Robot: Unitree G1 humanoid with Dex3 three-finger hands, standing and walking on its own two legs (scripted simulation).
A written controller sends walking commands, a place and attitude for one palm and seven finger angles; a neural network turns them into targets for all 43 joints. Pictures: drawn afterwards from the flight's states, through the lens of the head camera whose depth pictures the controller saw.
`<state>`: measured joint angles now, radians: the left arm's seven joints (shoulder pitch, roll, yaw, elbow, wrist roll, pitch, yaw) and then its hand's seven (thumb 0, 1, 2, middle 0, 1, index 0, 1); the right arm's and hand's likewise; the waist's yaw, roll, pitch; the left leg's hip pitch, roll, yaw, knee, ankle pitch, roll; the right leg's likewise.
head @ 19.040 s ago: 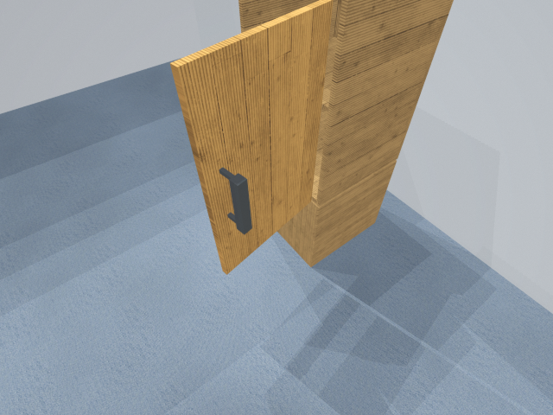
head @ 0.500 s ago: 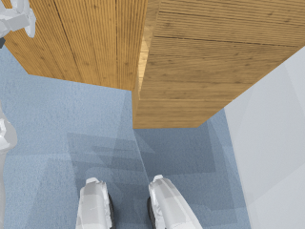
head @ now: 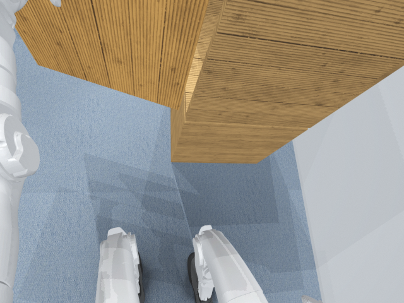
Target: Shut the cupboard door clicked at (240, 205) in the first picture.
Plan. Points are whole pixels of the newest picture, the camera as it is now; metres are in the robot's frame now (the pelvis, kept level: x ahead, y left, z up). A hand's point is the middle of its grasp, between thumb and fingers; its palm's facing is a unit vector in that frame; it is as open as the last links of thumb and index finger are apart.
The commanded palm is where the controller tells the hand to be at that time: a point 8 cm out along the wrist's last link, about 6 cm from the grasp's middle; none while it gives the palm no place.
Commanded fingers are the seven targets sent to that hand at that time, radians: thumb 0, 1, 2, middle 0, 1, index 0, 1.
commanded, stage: pull the fist back off the door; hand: left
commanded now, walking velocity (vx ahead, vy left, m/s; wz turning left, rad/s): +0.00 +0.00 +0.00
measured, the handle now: out of the picture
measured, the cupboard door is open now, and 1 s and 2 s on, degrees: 74 70 70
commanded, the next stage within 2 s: draw the hand back to the body in 0.78 s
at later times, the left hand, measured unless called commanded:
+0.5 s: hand out of the picture +0.59 +0.16 +0.12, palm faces +0.14 -0.99 -0.02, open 3.1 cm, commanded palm +0.54 +0.18 +0.12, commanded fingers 0.00 0.90 0.90 -1.30 -1.50 -1.30 -1.50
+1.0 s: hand (65, 20) +0.53 +0.16 +0.13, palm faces +0.13 -0.99 -0.02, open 3.1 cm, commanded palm +0.47 +0.20 +0.14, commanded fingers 0.00 0.90 0.90 -1.30 -1.50 -1.30 -1.50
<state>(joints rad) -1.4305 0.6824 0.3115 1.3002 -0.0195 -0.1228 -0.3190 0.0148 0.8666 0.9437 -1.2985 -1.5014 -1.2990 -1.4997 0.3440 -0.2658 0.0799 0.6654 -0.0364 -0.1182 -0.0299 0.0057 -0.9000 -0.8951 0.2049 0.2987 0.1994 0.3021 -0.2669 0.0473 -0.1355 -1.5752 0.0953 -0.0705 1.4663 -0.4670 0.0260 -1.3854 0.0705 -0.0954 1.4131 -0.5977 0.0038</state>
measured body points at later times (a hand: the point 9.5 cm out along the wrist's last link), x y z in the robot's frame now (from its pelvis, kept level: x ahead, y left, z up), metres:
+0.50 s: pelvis +0.03 -0.02 +0.05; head +0.19 +0.01 +0.47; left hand +0.57 +0.21 +0.12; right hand -0.02 -0.26 -0.05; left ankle +0.09 +0.11 -0.57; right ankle +0.03 -0.13 -0.57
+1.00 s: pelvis +0.04 -0.02 +0.06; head +0.16 +0.00 +0.49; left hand +0.51 +0.21 +0.13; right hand +0.13 -0.28 -0.06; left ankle +0.09 +0.11 -0.57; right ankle +0.03 -0.13 -0.57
